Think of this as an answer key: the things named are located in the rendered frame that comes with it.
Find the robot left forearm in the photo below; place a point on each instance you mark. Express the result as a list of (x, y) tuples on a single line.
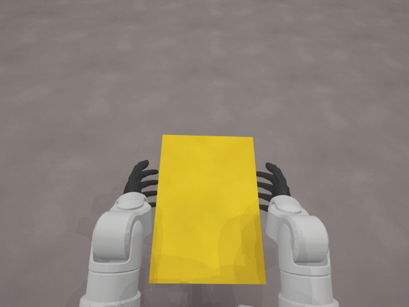
[(116, 251)]

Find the robot right forearm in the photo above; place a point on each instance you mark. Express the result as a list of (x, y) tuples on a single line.
[(304, 258)]

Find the robot left hand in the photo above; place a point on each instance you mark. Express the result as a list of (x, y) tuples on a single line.
[(134, 183)]

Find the carton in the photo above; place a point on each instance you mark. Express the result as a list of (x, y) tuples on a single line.
[(207, 226)]

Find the robot right hand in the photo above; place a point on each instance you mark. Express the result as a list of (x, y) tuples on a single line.
[(278, 180)]

